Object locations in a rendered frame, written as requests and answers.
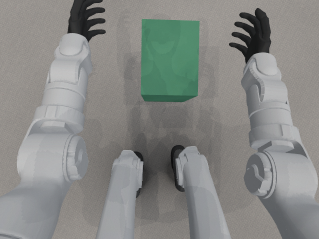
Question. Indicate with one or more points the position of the left robot upper arm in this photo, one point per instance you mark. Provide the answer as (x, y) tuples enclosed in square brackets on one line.
[(48, 164)]

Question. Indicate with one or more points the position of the left robot shin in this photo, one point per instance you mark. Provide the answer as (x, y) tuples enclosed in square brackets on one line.
[(124, 153)]

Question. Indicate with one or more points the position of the robot right forearm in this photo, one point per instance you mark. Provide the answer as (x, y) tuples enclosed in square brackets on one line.
[(268, 108)]

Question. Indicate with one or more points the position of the carton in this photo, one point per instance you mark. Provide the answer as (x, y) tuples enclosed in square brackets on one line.
[(169, 60)]

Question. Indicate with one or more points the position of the right robot hand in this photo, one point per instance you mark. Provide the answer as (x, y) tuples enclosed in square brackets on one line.
[(260, 34)]

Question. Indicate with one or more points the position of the right robot upper arm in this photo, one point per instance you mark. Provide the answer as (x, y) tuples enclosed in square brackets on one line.
[(286, 184)]

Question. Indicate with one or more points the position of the left robot thigh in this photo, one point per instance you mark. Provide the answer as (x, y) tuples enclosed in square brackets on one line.
[(117, 219)]

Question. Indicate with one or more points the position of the left robot hand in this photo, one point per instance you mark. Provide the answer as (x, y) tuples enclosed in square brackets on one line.
[(78, 22)]

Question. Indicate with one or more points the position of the robot left forearm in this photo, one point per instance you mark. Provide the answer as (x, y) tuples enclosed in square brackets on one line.
[(62, 105)]

